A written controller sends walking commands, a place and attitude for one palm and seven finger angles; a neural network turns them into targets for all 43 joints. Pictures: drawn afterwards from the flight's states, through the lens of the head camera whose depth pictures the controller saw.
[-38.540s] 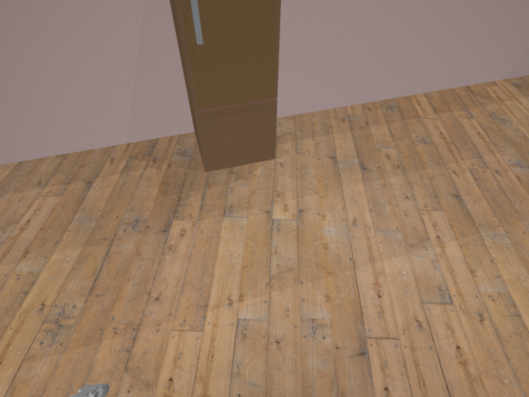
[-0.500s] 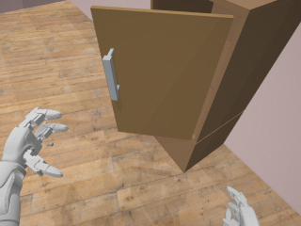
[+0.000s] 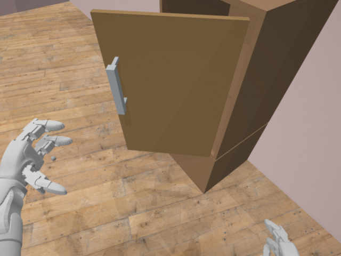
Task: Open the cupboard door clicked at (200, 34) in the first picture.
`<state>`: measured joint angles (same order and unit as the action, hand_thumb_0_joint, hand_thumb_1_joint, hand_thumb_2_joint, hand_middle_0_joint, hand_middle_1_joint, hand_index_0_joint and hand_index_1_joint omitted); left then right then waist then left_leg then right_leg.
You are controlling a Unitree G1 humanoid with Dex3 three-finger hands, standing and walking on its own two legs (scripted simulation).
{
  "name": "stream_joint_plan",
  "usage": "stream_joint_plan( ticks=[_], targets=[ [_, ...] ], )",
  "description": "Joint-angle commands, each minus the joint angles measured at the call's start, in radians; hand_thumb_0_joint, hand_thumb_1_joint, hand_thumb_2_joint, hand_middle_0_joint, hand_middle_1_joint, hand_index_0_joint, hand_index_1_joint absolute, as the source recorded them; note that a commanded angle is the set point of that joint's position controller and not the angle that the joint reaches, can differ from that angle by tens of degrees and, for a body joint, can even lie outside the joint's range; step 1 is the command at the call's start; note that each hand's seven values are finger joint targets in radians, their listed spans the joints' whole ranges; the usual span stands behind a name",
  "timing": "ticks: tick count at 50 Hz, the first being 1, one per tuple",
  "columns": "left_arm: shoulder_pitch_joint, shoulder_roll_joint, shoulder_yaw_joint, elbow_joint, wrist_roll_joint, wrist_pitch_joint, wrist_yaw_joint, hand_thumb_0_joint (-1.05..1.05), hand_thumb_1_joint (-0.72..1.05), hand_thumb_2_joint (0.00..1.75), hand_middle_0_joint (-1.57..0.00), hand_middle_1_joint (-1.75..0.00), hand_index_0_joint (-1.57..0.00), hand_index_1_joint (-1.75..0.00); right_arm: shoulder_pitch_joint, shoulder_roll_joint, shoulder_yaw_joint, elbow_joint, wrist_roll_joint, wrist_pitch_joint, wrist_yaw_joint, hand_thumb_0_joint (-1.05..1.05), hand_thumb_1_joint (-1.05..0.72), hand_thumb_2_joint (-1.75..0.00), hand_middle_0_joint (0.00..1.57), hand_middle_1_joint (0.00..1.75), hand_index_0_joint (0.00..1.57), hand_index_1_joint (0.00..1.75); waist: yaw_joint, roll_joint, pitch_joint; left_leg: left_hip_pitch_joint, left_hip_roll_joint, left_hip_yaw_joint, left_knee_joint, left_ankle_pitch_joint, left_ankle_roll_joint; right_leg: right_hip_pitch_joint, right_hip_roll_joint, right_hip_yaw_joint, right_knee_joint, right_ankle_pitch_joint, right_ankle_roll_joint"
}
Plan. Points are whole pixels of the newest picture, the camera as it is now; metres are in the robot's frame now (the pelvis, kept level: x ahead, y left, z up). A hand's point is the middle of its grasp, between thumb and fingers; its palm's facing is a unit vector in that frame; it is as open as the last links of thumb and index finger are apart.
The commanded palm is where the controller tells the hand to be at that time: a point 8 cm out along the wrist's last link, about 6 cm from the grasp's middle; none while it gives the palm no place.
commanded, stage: raise the hand with hooked fingers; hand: left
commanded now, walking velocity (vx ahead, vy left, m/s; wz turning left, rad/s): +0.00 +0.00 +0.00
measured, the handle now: (119, 87) +0.55 +0.19 +0.07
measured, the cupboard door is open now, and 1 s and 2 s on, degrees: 48 48 48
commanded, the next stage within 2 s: move the hooked fingers beside the handle in 0.10 s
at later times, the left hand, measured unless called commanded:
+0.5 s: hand (60, 145) +0.32 +0.27 +0.09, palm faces -0.01 -1.00 -0.02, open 14.0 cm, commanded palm +0.30 +0.32 +0.09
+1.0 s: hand (78, 119) +0.41 +0.26 +0.09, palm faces -0.03 -1.00 -0.01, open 14.0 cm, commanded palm +0.38 +0.32 +0.09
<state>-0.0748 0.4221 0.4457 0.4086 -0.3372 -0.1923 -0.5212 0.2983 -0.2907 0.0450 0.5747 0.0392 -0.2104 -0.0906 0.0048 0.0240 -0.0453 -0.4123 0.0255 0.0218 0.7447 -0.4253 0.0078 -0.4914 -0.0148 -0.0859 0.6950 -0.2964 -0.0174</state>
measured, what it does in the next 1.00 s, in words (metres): stands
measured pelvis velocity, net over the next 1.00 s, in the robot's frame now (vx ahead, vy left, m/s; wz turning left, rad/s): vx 0.00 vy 0.01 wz -0.02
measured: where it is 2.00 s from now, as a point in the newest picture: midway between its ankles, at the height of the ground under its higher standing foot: outside the picture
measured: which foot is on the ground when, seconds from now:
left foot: down 0.00-1.00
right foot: down 0.00-1.00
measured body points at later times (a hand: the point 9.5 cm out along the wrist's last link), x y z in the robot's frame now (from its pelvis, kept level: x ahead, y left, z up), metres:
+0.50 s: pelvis -0.01 +0.00 +0.00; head +0.03 +0.01 +0.45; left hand +0.32 +0.33 +0.10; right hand +0.14 -0.25 -0.08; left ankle -0.03 +0.11 -0.71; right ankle +0.03 -0.11 -0.71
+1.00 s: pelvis +0.00 +0.01 -0.01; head +0.07 +0.02 +0.44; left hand +0.40 +0.32 +0.09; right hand +0.07 -0.26 -0.11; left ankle -0.03 +0.11 -0.71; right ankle +0.03 -0.11 -0.71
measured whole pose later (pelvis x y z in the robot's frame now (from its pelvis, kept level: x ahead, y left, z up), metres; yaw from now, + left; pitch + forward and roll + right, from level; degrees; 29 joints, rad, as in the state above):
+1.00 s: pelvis +0.00 +0.01 -0.01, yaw -1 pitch +11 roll -1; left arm -0.55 0.53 0.45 0.90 -0.23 -0.27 -0.51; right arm 0.37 -0.30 0.05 0.60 0.03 -0.09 -0.07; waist -0.07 0.00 -0.06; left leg -0.56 0.03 0.04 0.80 -0.44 0.02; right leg -0.64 -0.01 -0.06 0.73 -0.29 -0.01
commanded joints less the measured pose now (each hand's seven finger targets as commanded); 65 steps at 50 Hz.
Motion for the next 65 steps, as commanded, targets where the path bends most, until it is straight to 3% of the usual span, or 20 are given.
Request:
stream_joint_plan(
  ticks=[1,6,8,13,15,18,23,26,30,34,38,42,44,50,53,55,57,60,64,65],
  targets=[
    [-0.242,0.278,0.087,-0.19,-0.035,-0.056,-0.005,0.0,-0.5,0.3,-0.3,-1.2,-0.3,-1.2,-0.052,-0.132,-0.052,-0.137,0.01,-0.059,-0.017,0.0,-0.9,-0.9,0.2,0.3,0.2,0.3,-0.001,0.046,-0.212,-0.023,-0.032,-0.025,-0.123,0.271,0.01,0.198,0.01,0.058,-0.079,0.174,-0.005],
    [-0.243,0.287,0.091,-0.195,-0.031,-0.058,-0.007,0.0,-0.5,0.3,-0.3,-1.2,-0.3,-1.2,-0.055,-0.129,-0.05,-0.141,0.009,-0.063,-0.017,0.0,-0.9,-0.9,0.2,0.3,0.2,0.3,0.007,0.065,-0.231,-0.005,-0.032,-0.03,-0.126,0.29,0.008,0.204,0.011,0.053,-0.072,0.189,-0.009],
    [-0.245,0.287,0.091,-0.184,-0.038,-0.059,-0.008,0.0,-0.5,0.3,-0.3,-1.2,-0.3,-1.2,-0.056,-0.132,-0.047,-0.138,0.007,-0.064,-0.017,0.0,-0.9,-0.9,0.2,0.3,0.2,0.3,0.007,0.027,-0.213,-0.015,-0.03,-0.033,-0.123,0.29,0.007,0.208,0.013,0.053,-0.071,0.191,-0.011],
    [-0.366,0.287,0.066,-0.132,-0.029,-0.057,-0.012,0.0,-0.5,0.3,-0.3,-1.2,-0.3,-1.2,-0.05,-0.138,-0.046,-0.123,0.01,-0.056,-0.026,0.0,-0.9,-0.9,0.2,0.3,0.2,0.3,-0.019,0.017,-0.176,-0.032,-0.028,-0.032,-0.122,0.23,0.007,0.159,0.012,0.058,-0.081,0.127,-0.008],
    [-0.424,0.265,0.031,-0.137,-0.014,-0.065,-0.011,0.0,-0.5,0.3,-0.3,-1.2,-0.3,-1.2,-0.048,-0.132,-0.046,-0.119,0.012,-0.058,-0.029,0.0,-0.9,-0.9,0.2,0.3,0.2,0.3,-0.023,0.083,-0.209,0.002,-0.031,-0.037,-0.128,0.243,0.004,0.147,0.01,0.049,-0.071,0.137,-0.011],
    [-0.473,0.295,0.039,-0.076,-0.007,-0.067,-0.006,0.0,-0.5,0.3,-0.3,-1.2,-0.3,-1.2,-0.033,-0.142,-0.044,-0.104,0.008,-0.053,-0.032,0.0,-0.9,-0.9,0.2,0.3,0.2,0.3,-0.033,0.02,-0.204,-0.018,-0.027,-0.042,-0.12,0.234,0.005,0.146,0.012,0.051,-0.072,0.13,-0.011],
    [-0.521,0.348,0.075,0.011,0.011,-0.074,0.0,0.0,-0.5,0.3,-0.3,-1.2,-0.3,-1.2,-0.017,-0.147,-0.044,-0.106,0.005,-0.036,-0.026,0.0,-0.9,-0.9,0.2,0.3,0.2,0.3,-0.014,0.036,-0.249,-0.047,-0.031,-0.04,-0.115,0.244,0.001,0.173,0.008,0.058,-0.056,0.142,-0.016],
    [-0.552,0.335,0.062,0.035,0.018,-0.081,0.002,0.0,-0.5,0.3,-0.3,-1.2,-0.3,-1.2,-0.009,-0.144,-0.046,-0.111,0.004,-0.025,-0.019,0.0,-0.9,-0.9,0.2,0.3,0.2,0.3,-0.021,0.055,-0.275,-0.045,-0.031,-0.034,-0.111,0.267,0.001,0.167,0.009,0.059,-0.047,0.177,-0.012],
    [-0.616,0.351,0.057,0.121,0.029,-0.085,-0.003,0.0,-0.5,0.3,-0.3,-1.2,-0.3,-1.2,0.016,-0.153,-0.047,-0.108,0.005,-0.003,-0.013,0.0,-0.9,-0.9,0.2,0.3,0.2,0.3,-0.034,0.035,-0.248,-0.086,-0.029,-0.032,-0.107,0.253,0.002,0.146,0.012,0.059,-0.041,0.171,-0.013],
    [-0.695,0.363,0.046,0.117,0.039,-0.11,-0.002,0.0,-0.5,0.3,-0.3,-1.2,-0.3,-1.2,0.043,-0.155,-0.054,-0.106,0.004,0.012,-0.008,0.0,-0.9,-0.9,0.2,0.3,0.2,0.3,-0.04,0.07,-0.315,-0.055,-0.029,-0.033,-0.096,0.278,0.003,0.142,0.018,0.062,-0.029,0.19,-0.014],
    [-0.734,0.359,0.041,0.19,0.04,-0.114,0.006,0.0,-0.5,0.3,-0.3,-1.2,-0.3,-1.2,0.067,-0.164,-0.056,-0.094,0.002,0.029,-0.007,0.0,-0.9,-0.9,0.2,0.3,0.2,0.3,-0.052,0.01,-0.297,-0.089,-0.025,-0.034,-0.091,0.262,0.006,0.127,0.022,0.061,-0.027,0.182,-0.012],
    [-0.777,0.39,0.051,0.229,0.071,-0.12,0.021,0.0,-0.5,0.3,-0.3,-1.2,-0.3,-1.2,0.091,-0.164,-0.06,-0.084,0.002,0.05,-0.002,0.0,-0.9,-0.9,0.2,0.3,0.2,0.3,-0.053,0.066,-0.329,-0.085,-0.026,-0.031,-0.087,0.295,0.004,0.12,0.018,0.06,-0.016,0.213,-0.011],
    [-0.823,0.428,0.074,0.232,0.073,-0.13,0.024,0.0,-0.5,0.3,-0.3,-1.2,-0.3,-1.2,0.105,-0.167,-0.061,-0.082,-0.003,0.062,0.001,0.0,-0.9,-0.9,0.2,0.3,0.2,0.3,-0.056,0.054,-0.358,-0.086,-0.023,-0.032,-0.077,0.321,0.004,0.138,0.023,0.065,-0.007,0.245,-0.01],
    [-0.831,0.445,0.086,0.326,0.083,-0.144,0.014,0.0,-0.5,0.3,-0.3,-1.2,-0.3,-1.2,0.125,-0.168,-0.062,-0.081,-0.003,0.092,0.009,0.0,-0.9,-0.9,0.2,0.3,0.2,0.3,-0.057,0.066,-0.363,-0.111,-0.022,-0.021,-0.062,0.353,0.007,0.141,0.025,0.07,0.005,0.291,-0.011],
    [-0.905,0.454,0.075,0.369,0.086,-0.149,0.003,0.0,-0.5,0.3,-0.3,-1.2,-0.3,-1.2,0.14,-0.176,-0.062,-0.075,-0.005,0.108,0.01,0.0,-0.9,-0.9,0.2,0.3,0.2,0.3,-0.076,0.039,-0.349,-0.132,-0.02,-0.022,-0.052,0.338,0.011,0.124,0.027,0.071,0.007,0.283,-0.01],
    [-0.899,0.484,0.096,0.386,0.094,-0.153,-0.005,0.0,-0.5,0.3,-0.3,-1.2,-0.3,-1.2,0.153,-0.178,-0.065,-0.074,-0.005,0.119,0.012,0.0,-0.9,-0.9,0.2,0.3,0.2,0.3,-0.07,0.046,-0.388,-0.128,-0.02,-0.023,-0.046,0.363,0.011,0.134,0.027,0.071,0.015,0.309,-0.009],
    [-0.958,0.47,0.071,0.398,0.102,-0.159,-0.007,0.0,-0.5,0.3,-0.3,-1.2,-0.3,-1.2,0.158,-0.176,-0.066,-0.065,-0.007,0.127,0.012,0.0,-0.9,-0.9,0.2,0.3,0.2,0.3,-0.091,0.065,-0.385,-0.121,-0.018,-0.022,-0.036,0.357,0.011,0.099,0.028,0.071,0.015,0.298,-0.006],
    [-0.981,0.459,0.059,0.427,0.099,-0.165,-0.016,0.0,-0.5,0.3,-0.3,-1.2,-0.3,-1.2,0.174,-0.177,-0.067,-0.061,-0.009,0.142,0.015,0.0,-0.9,-0.9,0.2,0.3,0.2,0.3,-0.097,0.068,-0.401,-0.101,-0.015,-0.028,-0.025,0.391,0.009,0.078,0.034,0.065,0.022,0.308,-0.007],
    [-1.053,0.511,0.08,0.449,0.114,-0.167,-0.013,0.0,-0.5,0.3,-0.3,-1.2,-0.3,-1.2,0.191,-0.183,-0.067,-0.048,-0.013,0.162,0.014,0.0,-0.9,-0.9,0.2,0.3,0.2,0.3,-0.104,0.09,-0.422,-0.103,-0.012,-0.037,-0.013,0.411,0.007,0.062,0.034,0.063,0.034,0.312,-0.008],
    [-1.042,0.48,0.056,0.461,0.117,-0.164,-0.013,0.0,-0.5,0.3,-0.3,-1.2,-0.3,-1.2,0.192,-0.179,-0.066,-0.052,-0.013,0.166,0.016,0.0,-0.9,-0.9,0.2,0.3,0.2,0.3,-0.107,0.097,-0.423,-0.095,-0.013,-0.037,-0.012,0.42,0.006,0.049,0.034,0.06,0.035,0.308,-0.007]
  ],
)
